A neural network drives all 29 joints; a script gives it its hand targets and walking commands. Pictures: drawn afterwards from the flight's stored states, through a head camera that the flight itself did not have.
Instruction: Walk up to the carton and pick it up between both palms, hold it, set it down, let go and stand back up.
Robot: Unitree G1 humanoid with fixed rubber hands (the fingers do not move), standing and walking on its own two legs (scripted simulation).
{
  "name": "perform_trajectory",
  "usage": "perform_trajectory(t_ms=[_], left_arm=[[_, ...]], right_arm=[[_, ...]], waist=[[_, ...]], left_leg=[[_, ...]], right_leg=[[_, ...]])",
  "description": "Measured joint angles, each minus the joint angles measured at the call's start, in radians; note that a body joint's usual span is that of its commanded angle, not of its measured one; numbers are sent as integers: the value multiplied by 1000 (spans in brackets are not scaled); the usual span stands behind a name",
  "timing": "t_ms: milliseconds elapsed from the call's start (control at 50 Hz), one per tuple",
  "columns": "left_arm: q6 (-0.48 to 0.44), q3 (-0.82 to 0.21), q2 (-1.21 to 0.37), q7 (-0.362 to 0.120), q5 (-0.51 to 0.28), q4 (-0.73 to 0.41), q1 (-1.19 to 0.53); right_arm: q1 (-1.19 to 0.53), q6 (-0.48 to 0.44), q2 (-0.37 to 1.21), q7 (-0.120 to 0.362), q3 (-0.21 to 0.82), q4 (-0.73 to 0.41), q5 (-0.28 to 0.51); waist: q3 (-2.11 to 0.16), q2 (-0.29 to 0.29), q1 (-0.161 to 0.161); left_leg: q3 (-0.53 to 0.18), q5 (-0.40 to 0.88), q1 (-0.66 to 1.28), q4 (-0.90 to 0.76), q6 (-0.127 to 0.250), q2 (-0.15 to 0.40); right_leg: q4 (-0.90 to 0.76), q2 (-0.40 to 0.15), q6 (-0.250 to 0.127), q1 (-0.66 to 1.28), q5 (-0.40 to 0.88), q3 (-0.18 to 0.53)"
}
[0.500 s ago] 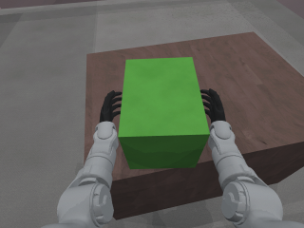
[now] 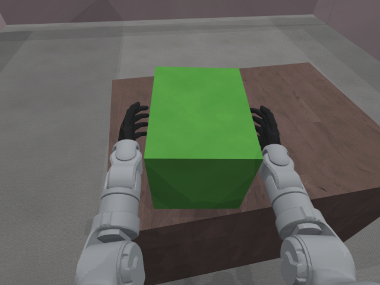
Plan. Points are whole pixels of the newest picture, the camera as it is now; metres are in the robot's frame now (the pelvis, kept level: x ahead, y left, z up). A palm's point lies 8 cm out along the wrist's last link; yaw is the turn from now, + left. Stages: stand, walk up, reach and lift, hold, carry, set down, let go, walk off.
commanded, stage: reach and lift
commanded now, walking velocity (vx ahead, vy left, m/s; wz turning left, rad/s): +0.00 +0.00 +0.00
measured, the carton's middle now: (197, 137) +0.45 -0.01 +0.06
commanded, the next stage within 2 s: hold in 1.62 s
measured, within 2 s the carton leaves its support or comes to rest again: neither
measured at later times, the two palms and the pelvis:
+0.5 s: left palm (119, 140) +0.35 +0.15 +0.15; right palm (272, 145) +0.35 -0.16 +0.13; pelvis -0.02 +0.00 +0.00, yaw +1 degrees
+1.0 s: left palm (114, 138) +0.35 +0.15 +0.16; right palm (270, 142) +0.35 -0.15 +0.15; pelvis -0.01 +0.00 +0.00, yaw +1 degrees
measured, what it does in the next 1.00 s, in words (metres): stands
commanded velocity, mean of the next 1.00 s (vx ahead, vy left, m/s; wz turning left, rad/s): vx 0.00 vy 0.00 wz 0.00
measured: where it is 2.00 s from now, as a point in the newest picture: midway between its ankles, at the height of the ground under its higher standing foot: outside the picture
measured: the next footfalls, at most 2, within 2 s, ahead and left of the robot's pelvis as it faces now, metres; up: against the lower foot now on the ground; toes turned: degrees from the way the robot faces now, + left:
none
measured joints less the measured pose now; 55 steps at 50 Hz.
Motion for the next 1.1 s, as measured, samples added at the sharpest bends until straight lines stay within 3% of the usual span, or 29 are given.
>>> perform_trajectory(t_ms=[180,280,440,640,1100], left_arm=[[118,-30,-12,-48,35,-205,89],[166,-57,-7,-51,20,-300,133],[233,-28,-10,-75,49,-294,73],[275,0,-7,-117,75,-340,74],[340,-18,-6,-128,91,-431,79]], right_arm=[[76,45,4,-33,90,-139,64],[112,60,5,-41,126,-205,97],[77,106,10,-41,101,-194,80],[66,133,16,-62,126,-227,91],[74,142,7,-74,155,-273,124]], waist=[[44,-15,-23],[48,-17,-33],[57,-21,-23],[74,-20,-34],[97,-24,-35]], left_leg=[[-13,-16,51,20,2,-2],[-20,-13,52,27,2,-4],[-16,8,66,8,3,-8],[-16,9,107,0,1,-7],[-21,-4,123,11,1,-6]], right_leg=[[-3,0,3,66,-6,-10],[3,-2,3,70,-6,-15],[22,-6,1,64,-3,-8],[14,-3,-1,105,-2,-7],[4,-1,0,133,-6,-11]])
